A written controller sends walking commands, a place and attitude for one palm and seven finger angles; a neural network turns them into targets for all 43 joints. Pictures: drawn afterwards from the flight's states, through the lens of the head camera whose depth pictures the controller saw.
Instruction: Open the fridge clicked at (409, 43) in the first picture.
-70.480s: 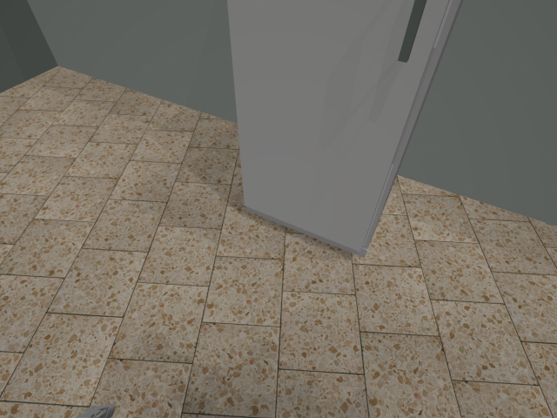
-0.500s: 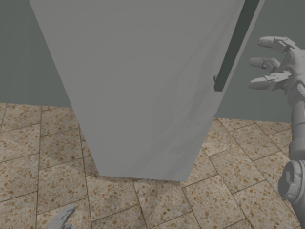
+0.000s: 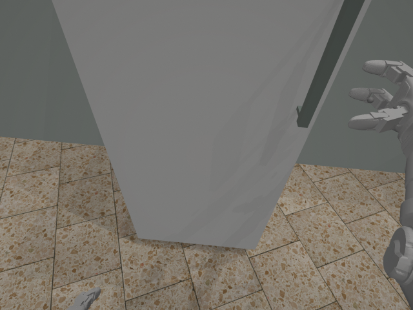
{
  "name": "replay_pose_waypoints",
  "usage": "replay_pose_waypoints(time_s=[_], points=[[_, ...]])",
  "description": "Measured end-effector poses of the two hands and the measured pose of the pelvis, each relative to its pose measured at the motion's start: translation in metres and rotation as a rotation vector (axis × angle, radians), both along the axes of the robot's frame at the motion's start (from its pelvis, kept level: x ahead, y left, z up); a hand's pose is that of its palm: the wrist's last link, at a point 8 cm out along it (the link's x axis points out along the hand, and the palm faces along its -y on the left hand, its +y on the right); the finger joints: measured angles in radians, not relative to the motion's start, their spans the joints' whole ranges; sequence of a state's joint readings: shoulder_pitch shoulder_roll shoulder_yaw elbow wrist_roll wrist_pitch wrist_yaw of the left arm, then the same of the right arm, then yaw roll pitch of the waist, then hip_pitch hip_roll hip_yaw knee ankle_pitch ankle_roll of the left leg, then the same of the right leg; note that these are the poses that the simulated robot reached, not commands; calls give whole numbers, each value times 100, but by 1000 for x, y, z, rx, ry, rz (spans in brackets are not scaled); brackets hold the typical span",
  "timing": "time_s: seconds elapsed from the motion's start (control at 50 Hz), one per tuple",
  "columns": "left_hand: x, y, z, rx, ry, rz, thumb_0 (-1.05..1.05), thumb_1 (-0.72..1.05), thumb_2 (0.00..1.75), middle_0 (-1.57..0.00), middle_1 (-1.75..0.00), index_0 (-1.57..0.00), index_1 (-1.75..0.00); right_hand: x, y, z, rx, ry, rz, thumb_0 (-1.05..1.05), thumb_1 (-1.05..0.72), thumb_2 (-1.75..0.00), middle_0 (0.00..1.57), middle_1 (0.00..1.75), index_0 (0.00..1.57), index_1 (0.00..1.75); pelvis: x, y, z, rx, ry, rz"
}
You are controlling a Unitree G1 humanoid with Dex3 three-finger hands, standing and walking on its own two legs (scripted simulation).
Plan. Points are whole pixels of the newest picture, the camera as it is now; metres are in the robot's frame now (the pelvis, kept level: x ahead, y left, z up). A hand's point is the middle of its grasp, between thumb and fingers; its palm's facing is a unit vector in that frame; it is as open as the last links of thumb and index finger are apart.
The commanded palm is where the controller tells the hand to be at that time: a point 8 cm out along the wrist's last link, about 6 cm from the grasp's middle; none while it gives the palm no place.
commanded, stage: feel for the door with the fingertips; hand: right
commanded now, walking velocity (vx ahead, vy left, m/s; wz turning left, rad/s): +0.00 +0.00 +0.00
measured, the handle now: (321, 66) +0.51 -0.16 +0.25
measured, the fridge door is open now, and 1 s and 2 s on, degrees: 0 0 0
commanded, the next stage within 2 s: slide the fingers in behind the handle in 0.98 s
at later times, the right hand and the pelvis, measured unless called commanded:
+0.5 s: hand (348, 94) +0.44 -0.19 +0.24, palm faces +0.04 +1.00 +0.00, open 14.0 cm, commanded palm +0.42 -0.24 +0.24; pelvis -0.01 +0.00 +0.00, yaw +0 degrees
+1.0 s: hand (344, 85) +0.47 -0.19 +0.24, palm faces +0.01 +1.00 +0.01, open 13.9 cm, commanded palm +0.45 -0.24 +0.24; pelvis -0.01 -0.01 +0.00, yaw +0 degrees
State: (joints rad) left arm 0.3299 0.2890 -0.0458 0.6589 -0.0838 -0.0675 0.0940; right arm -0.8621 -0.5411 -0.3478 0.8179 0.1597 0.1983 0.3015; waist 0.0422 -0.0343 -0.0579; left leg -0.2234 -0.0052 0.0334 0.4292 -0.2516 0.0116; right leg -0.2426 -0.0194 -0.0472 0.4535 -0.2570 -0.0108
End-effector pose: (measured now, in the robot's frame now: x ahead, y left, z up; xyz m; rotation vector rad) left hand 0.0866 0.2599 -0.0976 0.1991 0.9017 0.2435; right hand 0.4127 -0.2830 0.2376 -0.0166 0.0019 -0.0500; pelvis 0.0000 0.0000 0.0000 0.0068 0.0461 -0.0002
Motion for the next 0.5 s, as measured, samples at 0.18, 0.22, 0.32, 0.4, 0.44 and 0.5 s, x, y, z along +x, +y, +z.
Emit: replay_pose_waypoints(time_s=[0.18,0.22,0.32,0.4,0.44,0.5], points=[[17,-2,5,10,-44,-39,1,91,90,-20,-30,-21,-30,-2,20,6,12,-22,58,-1,50,-30,30,120,30,120,-4,-2,-1,1,-4,-16],[21,-5,5,3,-60,-45,1,91,90,-20,-30,-21,-30,-1,27,5,9,-13,57,-1,50,-30,30,120,30,120,-5,-3,-1,0,-4,-16],[26,-13,7,-18,-84,-51,1,91,90,-20,-30,-21,-30,1,41,3,21,-19,57,-1,50,-30,30,120,30,120,-6,-3,0,-2,-8,-9],[25,-17,6,-29,-81,-49,1,91,90,-20,-30,-21,-30,4,44,1,30,-13,44,-1,50,-30,30,120,30,120,-7,-2,0,-3,-11,-3],[21,-18,5,-31,-74,-44,1,91,90,-20,-30,-21,-30,5,43,1,22,-2,30,-1,50,-30,30,120,30,120,-7,-2,0,-2,-10,-3],[14,-16,3,-28,-55,-34,1,91,90,-20,-30,-21,-30,7,38,3,17,-1,15,-2,50,-30,30,120,30,120,-8,-2,0,-2,-8,-2]])
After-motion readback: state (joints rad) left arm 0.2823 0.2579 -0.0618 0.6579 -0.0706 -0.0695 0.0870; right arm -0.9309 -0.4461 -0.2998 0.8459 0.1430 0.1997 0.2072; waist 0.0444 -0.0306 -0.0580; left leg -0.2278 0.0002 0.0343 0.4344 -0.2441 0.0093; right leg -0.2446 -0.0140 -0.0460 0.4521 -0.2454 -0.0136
